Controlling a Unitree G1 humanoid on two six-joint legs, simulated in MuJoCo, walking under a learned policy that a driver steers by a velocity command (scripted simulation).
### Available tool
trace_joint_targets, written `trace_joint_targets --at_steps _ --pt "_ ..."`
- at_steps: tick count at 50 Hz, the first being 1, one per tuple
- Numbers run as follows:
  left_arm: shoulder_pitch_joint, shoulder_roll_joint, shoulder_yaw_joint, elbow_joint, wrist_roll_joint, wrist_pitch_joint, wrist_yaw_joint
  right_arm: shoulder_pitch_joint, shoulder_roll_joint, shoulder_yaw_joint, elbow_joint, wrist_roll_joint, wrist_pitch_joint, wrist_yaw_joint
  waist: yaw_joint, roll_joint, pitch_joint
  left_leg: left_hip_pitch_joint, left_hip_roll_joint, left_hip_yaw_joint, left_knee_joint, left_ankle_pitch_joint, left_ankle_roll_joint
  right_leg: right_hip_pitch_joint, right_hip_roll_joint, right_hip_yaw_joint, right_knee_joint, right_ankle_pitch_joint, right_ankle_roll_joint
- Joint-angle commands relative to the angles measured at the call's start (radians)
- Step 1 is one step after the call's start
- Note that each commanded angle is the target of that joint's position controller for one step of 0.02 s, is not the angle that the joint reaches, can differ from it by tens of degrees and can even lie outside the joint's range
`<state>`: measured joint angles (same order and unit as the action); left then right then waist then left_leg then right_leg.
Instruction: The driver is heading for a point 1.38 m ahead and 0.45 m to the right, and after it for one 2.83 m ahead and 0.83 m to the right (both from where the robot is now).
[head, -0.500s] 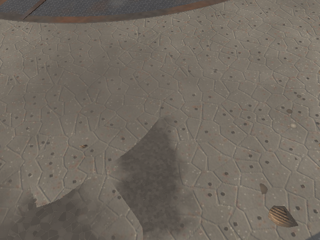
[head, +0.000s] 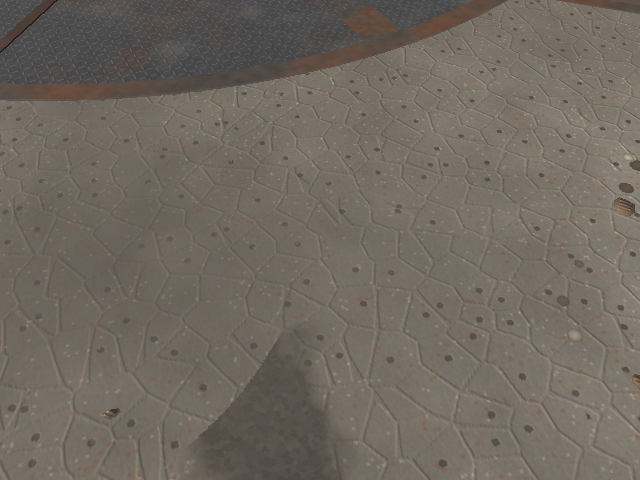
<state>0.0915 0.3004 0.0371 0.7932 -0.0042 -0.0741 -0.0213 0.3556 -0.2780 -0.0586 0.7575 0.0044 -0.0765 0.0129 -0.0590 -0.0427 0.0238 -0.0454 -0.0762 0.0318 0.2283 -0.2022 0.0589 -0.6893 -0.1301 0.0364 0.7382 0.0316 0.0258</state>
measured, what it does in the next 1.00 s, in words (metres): walks ahead: right foot, then left foot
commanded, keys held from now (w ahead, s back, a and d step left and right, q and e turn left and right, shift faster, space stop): w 0.64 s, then w+e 0.32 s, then e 0.04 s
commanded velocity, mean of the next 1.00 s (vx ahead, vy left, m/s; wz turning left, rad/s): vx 0.50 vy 0.00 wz -0.09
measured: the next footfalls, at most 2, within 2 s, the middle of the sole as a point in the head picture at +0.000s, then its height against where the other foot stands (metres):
right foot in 0.18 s outside the picture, level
left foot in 0.72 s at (273, 428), level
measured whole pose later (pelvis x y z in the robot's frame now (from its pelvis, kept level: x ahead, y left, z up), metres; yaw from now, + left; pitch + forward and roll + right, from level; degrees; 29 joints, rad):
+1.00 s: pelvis +0.58 -0.01 +0.00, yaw -9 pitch +0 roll +2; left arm 0.19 0.31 0.07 0.82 -0.03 -0.03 0.00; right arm 0.29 -0.26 -0.07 0.86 -0.02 -0.10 0.01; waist -0.04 -0.05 0.04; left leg -0.08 -0.03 0.17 0.27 -0.19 0.04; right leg -0.66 -0.11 0.07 0.97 -0.14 0.00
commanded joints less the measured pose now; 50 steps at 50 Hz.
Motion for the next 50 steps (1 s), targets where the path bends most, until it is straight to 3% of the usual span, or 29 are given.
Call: trace_joint_targets --at_steps 1,4,6,7,8,9,10,11,12,13,14,16,19,25,30,33,34,35,36,37,38,39,40,41,43,46,50 --pt "-0.090 0.046 0.001 -0.073 -0.007 -0.017 -0.014 -0.008 -0.177 -0.046 -0.038 0.011 -0.013 -0.009 0.000 0.088 0.057 -0.109 0.264 -0.110 -0.110 0.155 0.154 0.102 0.034 -0.021 -0.129 0.116 -0.006" --pt "-0.135 0.070 0.006 -0.101 -0.007 -0.020 -0.028 0.022 -0.185 -0.051 -0.004 0.018 0.001 -0.014 -0.001 0.091 0.063 0.022 0.317 -0.128 -0.051 0.195 0.136 0.066 0.044 -0.004 -0.200 0.035 -0.042" --pt "-0.108 0.087 0.013 -0.100 -0.006 -0.023 -0.033 0.022 -0.193 -0.055 0.011 0.019 0.013 -0.019 0.022 0.109 0.040 0.087 0.335 -0.135 0.008 0.302 0.116 0.107 0.062 -0.019 -0.222 -0.053 -0.068" --pt "-0.056 0.105 0.023 -0.089 -0.005 -0.025 -0.032 0.009 -0.199 -0.056 0.013 0.017 0.020 -0.021 0.054 0.125 0.004 0.103 0.323 -0.124 0.079 0.453 0.101 0.190 0.090 -0.047 -0.233 -0.092 -0.086" --pt "0.070 0.138 0.044 -0.052 -0.004 -0.024 -0.025 0.000 -0.188 -0.050 0.014 0.013 0.028 -0.024 0.119 0.118 -0.077 0.085 0.276 -0.086 0.237 0.601 0.077 0.362 0.127 -0.084 -0.248 -0.096 -0.114" --pt "0.241 0.198 0.066 -0.013 0.001 -0.022 -0.016 0.017 -0.146 -0.030 0.001 -0.001 0.032 -0.029 0.183 0.073 -0.219 -0.054 0.222 -0.043 0.492 0.486 0.040 0.647 0.041 0.004 -0.200 -0.058 -0.162" --pt "0.339 0.303 0.092 0.003 0.010 -0.015 -0.012 0.157 -0.038 0.004 -0.021 -0.003 0.013 -0.018 0.138 -0.175 -0.377 -0.476 0.056 -0.013 0.904 0.022 -0.048 1.051 -0.218 0.476 -0.249 -0.257 -0.337" --pt "0.362 0.219 0.070 0.010 -0.008 -0.015 -0.017 0.112 -0.074 0.000 -0.007 0.008 -0.007 -0.016 0.176 -0.194 -0.424 -0.622 0.010 -0.157 1.037 -0.377 -0.048 1.091 -0.247 0.732 -0.431 -0.433 -0.355" --pt "0.289 0.174 0.053 0.001 -0.010 -0.017 -0.015 0.012 -0.154 -0.022 -0.034 0.037 -0.019 -0.011 0.172 -0.124 -0.261 -0.719 0.075 -0.167 1.093 -0.325 -0.031 0.977 -0.224 0.598 -0.453 -0.498 -0.298" --pt "0.212 0.147 0.045 -0.016 -0.003 -0.015 -0.012 -0.059 -0.156 -0.020 -0.054 0.038 -0.024 -0.013 0.148 -0.052 -0.162 -0.715 0.131 -0.128 1.053 -0.234 -0.020 0.831 -0.188 0.474 -0.466 -0.439 -0.265" --pt "0.157 0.119 0.036 -0.023 0.005 -0.015 -0.012 -0.093 -0.149 -0.021 -0.060 0.020 -0.023 -0.017 0.120 -0.017 -0.086 -0.686 0.168 -0.112 0.990 -0.163 -0.022 0.694 -0.155 0.382 -0.492 -0.344 -0.258" --pt "0.114 0.084 0.026 -0.028 0.019 -0.024 -0.013 -0.054 -0.122 -0.023 -0.044 0.010 -0.004 -0.019 0.064 -0.056 -0.061 -0.568 0.209 -0.120 0.914 -0.081 -0.029 0.557 -0.100 0.276 -0.544 -0.218 -0.247" --pt "0.130 0.108 0.033 -0.006 0.008 -0.037 -0.007 -0.063 -0.087 -0.016 -0.044 0.002 0.015 -0.023 0.049 -0.035 -0.032 -0.577 0.220 -0.101 0.825 -0.014 -0.059 0.507 -0.089 0.178 -0.600 -0.081 -0.272" --pt "0.209 0.142 0.040 0.035 -0.005 -0.023 0.015 -0.264 -0.046 0.002 -0.087 0.003 -0.002 -0.009 0.113 -0.010 0.019 -0.586 0.190 -0.056 0.450 0.286 -0.080 0.555 -0.039 0.037 -0.623 -0.004 -0.228" --pt "0.295 0.157 0.046 0.083 -0.014 0.004 0.020 -0.394 -0.052 0.006 -0.129 0.014 -0.016 0.020 0.153 -0.010 0.058 -0.606 0.157 -0.047 0.306 0.271 -0.054 0.698 -0.101 0.048 -0.573 0.010 -0.223" --pt "0.291 0.172 0.055 0.094 -0.019 0.020 0.028 -0.368 -0.083 -0.004 -0.131 0.011 -0.022 0.031 0.112 -0.027 0.035 -0.536 0.133 -0.043 0.266 0.158 -0.014 0.770 -0.133 0.069 -0.484 0.165 -0.199" --pt "0.273 0.180 0.058 0.092 -0.020 0.025 0.029 -0.299 -0.105 -0.016 -0.115 0.008 -0.024 0.028 0.065 -0.037 -0.006 -0.428 0.104 -0.023 0.248 0.131 0.003 0.765 -0.118 0.064 -0.403 0.312 -0.186" --pt "0.256 0.166 0.051 0.087 -0.016 0.029 0.030 -0.152 -0.147 -0.040 -0.071 0.005 -0.026 0.020 -0.012 -0.022 -0.099 -0.213 0.086 -0.004 0.227 0.156 0.031 0.713 -0.066 0.034 -0.237 0.395 -0.161" --pt "0.255 0.115 0.029 0.060 0.003 0.027 0.030 0.030 -0.213 -0.061 -0.036 -0.010 -0.024 0.008 -0.081 0.050 -0.257 0.111 0.231 -0.147 0.283 0.181 0.087 0.519 -0.007 0.002 0.042 0.187 -0.127" --pt "0.394 -0.012 -0.007 0.046 0.000 0.007 0.022 0.087 -0.293 -0.080 -0.014 -0.013 -0.016 0.006 -0.020 0.317 -0.398 0.471 0.480 -0.600 0.207 -0.022 0.236 0.108 0.173 -0.032 0.406 -0.449 -0.057" --pt "0.343 0.085 0.014 0.064 -0.023 -0.009 0.019 0.093 -0.188 -0.053 -0.022 -0.006 -0.014 0.005 -0.065 0.255 -0.401 0.442 0.488 -0.716 0.107 -0.154 0.225 0.003 0.153 0.102 0.535 -0.608 -0.059" --pt "0.252 0.146 0.035 0.032 -0.048 -0.017 0.017 0.024 -0.149 -0.039 -0.024 -0.005 -0.016 0.001 -0.061 0.203 -0.238 0.318 0.458 -0.560 0.082 -0.140 0.177 -0.060 0.105 0.100 0.564 -0.535 -0.067" --pt "0.199 0.139 0.035 0.018 -0.046 -0.019 0.022 -0.042 -0.127 -0.031 -0.028 -0.008 -0.018 -0.002 -0.032 0.145 -0.157 0.187 0.421 -0.441 0.056 -0.061 0.153 -0.041 0.056 0.072 0.532 -0.448 -0.064" --pt "0.176 0.127 0.040 0.015 -0.032 -0.013 0.025 -0.094 -0.096 -0.024 -0.024 -0.010 -0.022 0.001 -0.005 0.126 -0.088 0.074 0.385 -0.349 0.018 0.014 0.140 -0.013 0.029 0.069 0.479 -0.389 -0.058" --pt "0.223 0.090 0.043 0.028 -0.031 0.014 0.025 -0.144 -0.069 -0.020 -0.015 -0.019 -0.037 0.003 0.046 0.153 -0.056 -0.046 0.345 -0.227 -0.046 0.093 0.126 0.089 -0.005 0.076 0.430 -0.321 -0.048" --pt "0.202 0.047 0.041 0.009 -0.027 0.046 0.027 -0.159 -0.090 -0.030 0.013 -0.018 -0.051 -0.001 0.069 0.121 -0.006 -0.104 0.344 -0.104 -0.098 0.203 0.135 0.059 -0.016 0.075 0.369 -0.257 -0.030" --pt "0.109 0.031 0.037 -0.035 -0.013 0.042 0.012 -0.176 -0.120 -0.038 0.032 -0.023 -0.039 -0.020 0.061 0.100 0.039 -0.107 0.300 0.071 -0.094 0.392 0.111 0.056 0.003 0.030 0.121 -0.055 -0.016"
